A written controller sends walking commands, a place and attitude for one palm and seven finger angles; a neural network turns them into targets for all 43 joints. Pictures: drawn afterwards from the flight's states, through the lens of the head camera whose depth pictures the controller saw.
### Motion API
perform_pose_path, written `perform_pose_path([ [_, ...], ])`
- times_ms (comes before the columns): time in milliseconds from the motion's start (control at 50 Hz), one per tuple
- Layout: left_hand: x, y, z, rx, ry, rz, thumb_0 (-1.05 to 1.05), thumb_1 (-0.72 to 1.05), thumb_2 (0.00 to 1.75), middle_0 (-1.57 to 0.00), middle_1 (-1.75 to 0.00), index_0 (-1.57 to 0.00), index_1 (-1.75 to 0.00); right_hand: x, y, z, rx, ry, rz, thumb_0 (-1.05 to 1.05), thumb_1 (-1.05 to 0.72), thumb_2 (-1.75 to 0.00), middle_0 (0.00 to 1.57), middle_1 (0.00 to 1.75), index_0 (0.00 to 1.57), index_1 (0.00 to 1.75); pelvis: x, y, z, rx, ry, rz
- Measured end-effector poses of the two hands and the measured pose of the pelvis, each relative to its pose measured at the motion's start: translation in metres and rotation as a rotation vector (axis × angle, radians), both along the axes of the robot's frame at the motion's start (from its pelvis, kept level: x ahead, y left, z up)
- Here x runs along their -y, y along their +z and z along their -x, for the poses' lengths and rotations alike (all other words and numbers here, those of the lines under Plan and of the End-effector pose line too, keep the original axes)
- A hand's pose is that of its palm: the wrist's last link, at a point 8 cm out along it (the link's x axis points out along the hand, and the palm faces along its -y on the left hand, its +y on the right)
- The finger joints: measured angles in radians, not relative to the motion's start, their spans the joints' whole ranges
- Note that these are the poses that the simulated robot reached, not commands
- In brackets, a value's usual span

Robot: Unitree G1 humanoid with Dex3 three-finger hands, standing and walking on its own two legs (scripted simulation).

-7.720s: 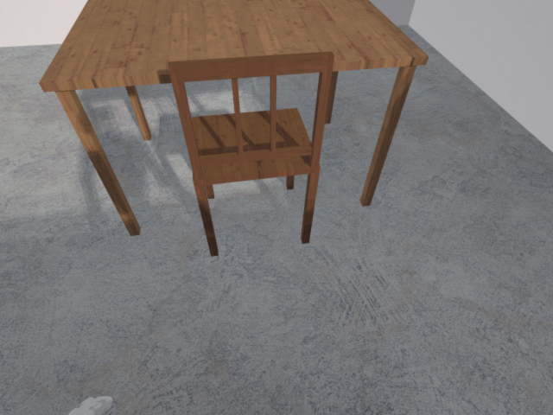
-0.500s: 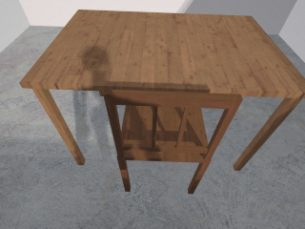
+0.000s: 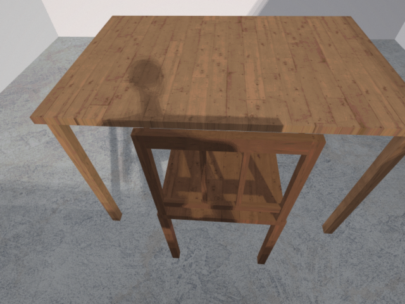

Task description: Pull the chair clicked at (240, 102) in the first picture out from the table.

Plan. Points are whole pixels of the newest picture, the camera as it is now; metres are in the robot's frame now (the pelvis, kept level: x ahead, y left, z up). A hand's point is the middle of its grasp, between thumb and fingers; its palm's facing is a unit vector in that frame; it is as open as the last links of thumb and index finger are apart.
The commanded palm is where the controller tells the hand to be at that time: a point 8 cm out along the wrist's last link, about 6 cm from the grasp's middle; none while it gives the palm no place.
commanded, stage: come to a stop and stand still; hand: left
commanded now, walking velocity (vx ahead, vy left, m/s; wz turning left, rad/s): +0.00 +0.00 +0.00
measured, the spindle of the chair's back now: (203, 178) +0.45 +0.03 -0.09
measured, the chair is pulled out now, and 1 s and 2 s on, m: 0.00 0.00 0.00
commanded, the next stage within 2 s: look again from close up in 1.06 s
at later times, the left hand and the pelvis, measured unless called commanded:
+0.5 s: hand out of the picture -0.01 +0.22 -0.17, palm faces -0.02 -0.97 -0.25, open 7.4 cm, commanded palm none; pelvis -0.03 +0.03 +0.00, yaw -1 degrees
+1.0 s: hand out of the picture +0.01 +0.24 -0.16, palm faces -0.02 -0.97 -0.25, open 7.4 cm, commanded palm none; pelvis -0.02 +0.05 +0.00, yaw -2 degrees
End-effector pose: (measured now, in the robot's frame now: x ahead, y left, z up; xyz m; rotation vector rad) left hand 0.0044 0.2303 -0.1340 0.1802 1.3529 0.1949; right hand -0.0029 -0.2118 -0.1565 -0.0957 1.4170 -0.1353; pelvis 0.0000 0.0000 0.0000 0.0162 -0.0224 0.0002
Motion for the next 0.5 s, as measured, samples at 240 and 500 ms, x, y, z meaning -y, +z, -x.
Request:
perform_pose_path([
  [240,0.002,-0.001,0.003,0.005,-0.005,0.032,0.01,0.93,0.9,-0.2,-0.3,-0.2,-0.3,0.002,0.014,0.012,0.004,0.015,0.028,0.0,-0.91,-0.9,0.19,0.3,0.2,0.3,-0.001,0.007,0.008,0.0,-0.011,0.009],
  [500,-0.035,0.001,0.015,0.019,-0.067,-0.01,0.0,0.91,0.9,-0.2,-0.3,-0.2,-0.3,0.002,0.014,0.005,0.107,-0.022,0.057,0.01,-0.91,-0.9,0.2,0.3,0.2,0.3,-0.025,0.001,0.031,-0.012,-0.019,0.015],
])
